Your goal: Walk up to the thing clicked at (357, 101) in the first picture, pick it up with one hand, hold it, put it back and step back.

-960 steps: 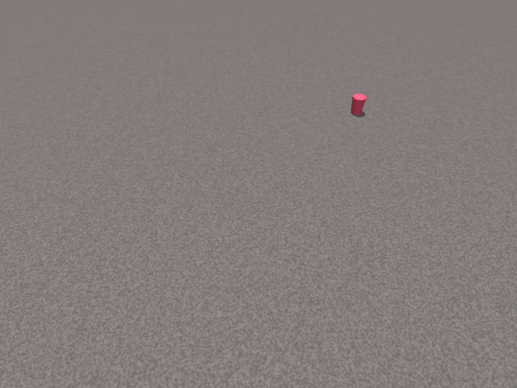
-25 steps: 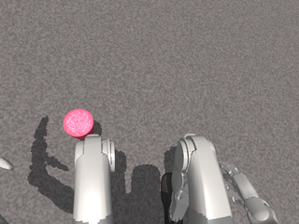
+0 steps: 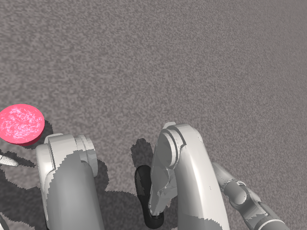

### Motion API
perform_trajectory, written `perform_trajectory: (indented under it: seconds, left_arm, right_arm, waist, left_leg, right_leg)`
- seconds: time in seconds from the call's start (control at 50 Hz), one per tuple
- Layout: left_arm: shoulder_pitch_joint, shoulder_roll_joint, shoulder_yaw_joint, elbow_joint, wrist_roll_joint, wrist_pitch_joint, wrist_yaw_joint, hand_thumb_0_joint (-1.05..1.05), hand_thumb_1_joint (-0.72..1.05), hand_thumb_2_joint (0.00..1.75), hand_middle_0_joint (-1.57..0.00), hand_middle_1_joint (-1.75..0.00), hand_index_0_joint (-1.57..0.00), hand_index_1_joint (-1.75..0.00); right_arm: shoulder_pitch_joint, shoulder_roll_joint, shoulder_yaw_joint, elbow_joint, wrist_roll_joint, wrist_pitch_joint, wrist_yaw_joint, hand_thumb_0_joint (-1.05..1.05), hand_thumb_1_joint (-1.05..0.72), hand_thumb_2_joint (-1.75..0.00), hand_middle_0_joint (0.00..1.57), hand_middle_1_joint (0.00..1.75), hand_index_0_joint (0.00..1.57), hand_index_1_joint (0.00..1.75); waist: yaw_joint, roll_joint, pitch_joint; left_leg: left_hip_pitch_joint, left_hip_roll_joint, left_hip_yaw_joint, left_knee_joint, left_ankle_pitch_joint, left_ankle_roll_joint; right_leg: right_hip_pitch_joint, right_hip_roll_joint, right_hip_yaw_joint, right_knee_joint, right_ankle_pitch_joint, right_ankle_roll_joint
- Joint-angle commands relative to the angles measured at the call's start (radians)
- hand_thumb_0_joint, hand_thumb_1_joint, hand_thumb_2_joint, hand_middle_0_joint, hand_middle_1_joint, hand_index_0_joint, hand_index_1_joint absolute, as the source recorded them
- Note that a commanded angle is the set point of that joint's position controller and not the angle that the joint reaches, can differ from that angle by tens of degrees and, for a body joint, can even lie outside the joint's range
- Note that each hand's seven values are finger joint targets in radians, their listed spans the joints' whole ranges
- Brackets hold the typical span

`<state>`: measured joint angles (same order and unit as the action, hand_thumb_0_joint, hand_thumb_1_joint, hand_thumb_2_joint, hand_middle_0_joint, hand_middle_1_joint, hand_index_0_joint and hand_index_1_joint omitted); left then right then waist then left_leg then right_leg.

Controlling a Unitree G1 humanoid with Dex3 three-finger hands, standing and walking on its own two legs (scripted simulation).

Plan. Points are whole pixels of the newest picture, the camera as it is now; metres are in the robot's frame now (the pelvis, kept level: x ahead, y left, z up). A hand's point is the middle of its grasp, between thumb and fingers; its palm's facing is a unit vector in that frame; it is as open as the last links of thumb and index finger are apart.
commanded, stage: close in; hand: left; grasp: from the side
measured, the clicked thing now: (24, 129) +0.38 +0.25 -0.21
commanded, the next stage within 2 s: rest palm in 0.38 s
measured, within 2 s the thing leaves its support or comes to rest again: leaves its support in 1.04 s
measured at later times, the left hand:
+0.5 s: hand (8, 127) +0.37 +0.28 -0.16, palm faces +0.25 -0.97 +0.02, open 17.7 cm
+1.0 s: hand (11, 125) +0.37 +0.27 -0.18, palm faces +0.30 -0.95 -0.01, open 14.0 cm
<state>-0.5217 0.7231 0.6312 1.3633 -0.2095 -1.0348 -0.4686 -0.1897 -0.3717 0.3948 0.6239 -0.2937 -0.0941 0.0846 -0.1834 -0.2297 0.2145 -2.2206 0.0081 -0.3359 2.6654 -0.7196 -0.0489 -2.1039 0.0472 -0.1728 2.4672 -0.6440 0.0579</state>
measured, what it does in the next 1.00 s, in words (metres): stands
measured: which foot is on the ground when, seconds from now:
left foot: down 0.00-1.00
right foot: down 0.00-1.00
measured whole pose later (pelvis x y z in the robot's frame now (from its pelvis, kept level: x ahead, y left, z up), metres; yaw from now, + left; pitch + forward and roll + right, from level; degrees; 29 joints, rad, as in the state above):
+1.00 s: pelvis -0.01 +0.01 +0.00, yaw -3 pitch +8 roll -18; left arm -0.50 0.75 0.48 1.45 -0.07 -1.24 -0.01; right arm -0.21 -0.37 0.51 0.58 -0.40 -0.03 0.17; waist -0.21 -0.28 0.30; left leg -2.18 0.01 -0.42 2.71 -0.72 -0.02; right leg -2.02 0.08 -0.23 2.43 -0.61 0.08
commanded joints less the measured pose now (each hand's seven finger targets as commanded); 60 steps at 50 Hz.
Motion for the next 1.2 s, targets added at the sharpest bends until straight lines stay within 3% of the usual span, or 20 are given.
perform_trajectory:
  seconds: [0.0,0.14,0.26,0.34,0.4,0.44,0.52,0.58,0.78,0.98,1.08,1.1,1.18]
  left_arm:
    - [-0.108,0.223,0.007,-0.135,0.01,-0.104,0.096,0.0,-0.59,0.04,-0.03,-0.14,-0.07,-0.09]
    - [-0.161,0.161,-0.103,-0.146,0.023,-0.136,0.173,0.0,-0.6,0.02,-0.03,-0.11,-0.07,-0.06]
    - [-0.153,0.13,-0.136,-0.097,0.033,-0.168,0.238,0.0,-0.61,0.03,-0.03,-0.09,-0.06,-0.06]
    - [-0.124,0.135,-0.129,-0.068,0.05,-0.195,0.281,0.0,-0.6,0.06,-0.02,-0.08,-0.05,-0.06]
    - [-0.147,0.142,-0.125,-0.078,0.067,-0.216,0.317,0.0,-0.58,0.08,-0.02,-0.08,-0.04,-0.05]
    - [-0.125,0.151,-0.122,-0.085,0.076,-0.226,0.337,0.0,-0.59,0.08,-0.02,-0.07,-0.04,-0.05]
    - [-0.146,0.152,-0.138,-0.082,0.095,-0.243,0.37,0.0,-0.5,0.11,-0.03,-0.04,-0.03,-0.03]
    - [-0.149,0.162,-0.133,-0.074,0.097,-0.249,0.393,0.0,-0.36,0.17,-0.16,-0.15,-0.17,-0.14]
    - [-0.163,0.148,-0.167,-0.043,0.115,-0.253,0.446,0.0,-0.15,0.35,-0.27,-0.29,-0.27,-0.28]
    - [-0.158,0.191,-0.123,-0.028,0.125,-0.267,0.487,0.0,0.03,0.55,-0.48,-0.49,-0.48,-0.49]
    - [-0.153,0.198,-0.133,-0.024,0.147,-0.269,0.496,0.0,0.12,0.64,-0.57,-0.58,-0.57,-0.58]
    - [-0.162,0.197,-0.132,-0.016,0.148,-0.27,0.5,0.0,0.12,0.66,-0.61,-0.62,-0.61,-0.62]
    - [-0.139,0.206,-0.135,-0.032,0.15,-0.272,0.501,0.0,0.11,0.92,-0.83,-0.92,-0.83,-0.94]
  right_arm:
    - [0.025,-0.344,-0.103,-0.04,-0.021,0.026,-0.009,0.0,-0.89,-0.89,0.2,0.3,0.2,0.3]
    - [0.009,-0.349,-0.086,-0.053,-0.04,0.044,0.01,0.0,-0.9,-0.89,0.2,0.3,0.2,0.3]
    - [0.005,-0.365,-0.075,-0.066,-0.054,0.049,0.03,0.0,-0.9,-0.89,0.2,0.3,0.2,0.3]
    - [0.001,-0.364,-0.063,-0.075,-0.065,0.058,0.04,0.0,-0.9,-0.9,0.2,0.3,0.2,0.3]
    - [-0.006,-0.37,-0.061,-0.076,-0.073,0.062,0.046,0.0,-0.91,-0.9,0.2,0.3,0.2,0.3]
    - [-0.005,-0.364,-0.056,-0.08,-0.078,0.062,0.051,0.0,-0.91,-0.9,0.2,0.3,0.2,0.3]
    - [-0.004,-0.367,-0.05,-0.074,-0.088,0.07,0.054,0.0,-0.9,-0.9,0.2,0.3,0.2,0.3]
    - [-0.003,-0.362,-0.04,-0.072,-0.092,0.07,0.057,0.0,-0.9,-0.9,0.2,0.3,0.2,0.3]
    - [-0.015,-0.367,-0.031,-0.067,-0.098,0.069,0.065,0.0,-0.89,-0.9,0.2,0.3,0.2,0.3]
    - [-0.019,-0.364,-0.014,-0.071,-0.109,0.08,0.064,0.0,-0.88,-0.9,0.2,0.3,0.2,0.3]
    - [-0.028,-0.368,-0.016,-0.078,-0.112,0.089,0.066,0.0,-0.88,-0.9,0.2,0.3,0.2,0.3]
    - [-0.03,-0.375,-0.018,-0.078,-0.11,0.093,0.067,0.0,-0.88,-0.9,0.2,0.3,0.2,0.3]
    - [-0.028,-0.371,-0.016,-0.084,-0.111,0.094,0.07,0.0,-0.92,-0.91,0.2,0.3,0.2,0.3]
  waist:
    - [-0.027,0.534,-0.575]
    - [-0.088,0.479,-0.496]
    - [-0.101,0.453,-0.458]
    - [-0.089,0.464,-0.435]
    - [-0.101,0.483,-0.409]
    - [-0.085,0.5,-0.424]
    - [-0.119,0.503,-0.422]
    - [-0.122,0.475,-0.433]
    - [-0.141,0.448,-0.408]
    - [-0.139,0.468,-0.405]
    - [-0.139,0.484,-0.372]
    - [-0.15,0.481,-0.353]
    - [-0.136,0.479,-0.38]
  left_leg:
    - [0.429,0.044,0.135,-0.351,0.146,0.007]
    - [0.365,0.042,0.111,-0.34,0.059,0.022]
    - [0.377,0.043,0.07,-0.354,0.031,0.014]
    - [0.388,0.045,0.059,-0.364,0.044,0.009]
    - [0.382,0.048,0.046,-0.375,0.021,0.004]
    - [0.396,0.049,0.051,-0.371,0.045,0.004]
    - [0.39,0.049,0.049,-0.357,0.055,0.005]
    - [0.373,0.048,0.055,-0.334,0.051,0.014]
    - [0.373,0.054,0.035,-0.337,0.049,0.013]
    - [0.379,0.061,0.029,-0.33,0.075,0.01]
    - [0.385,0.066,0.02,-0.347,0.056,0.006]
    - [0.377,0.068,0.009,-0.358,0.037,0.003]
    - [0.383,0.067,0.012,-0.35,0.042,0.006]
  right_leg:
    - [0.245,0.03,-0.133,-0.185,0.154,-0.077]
    - [0.232,0.037,-0.152,-0.207,0.12,-0.069]
    - [0.22,0.037,-0.169,-0.194,0.105,-0.063]
    - [0.224,0.039,-0.172,-0.189,0.112,-0.065]
    - [0.218,0.038,-0.179,-0.18,0.102,-0.064]
    - [0.235,0.041,-0.175,-0.18,0.12,-0.064]
    - [0.248,0.045,-0.182,-0.184,0.136,-0.061]
    - [0.268,0.052,-0.182,-0.197,0.138,-0.057]
    - [0.26,0.057,-0.199,-0.197,0.149,-0.054]
    - [0.285,0.063,-0.206,-0.198,0.167,-0.054]
    - [0.261,0.061,-0.211,-0.192,0.147,-0.056]
    - [0.246,0.058,-0.219,-0.189,0.132,-0.056]
    - [0.265,0.062,-0.214,-0.191,0.139,-0.055]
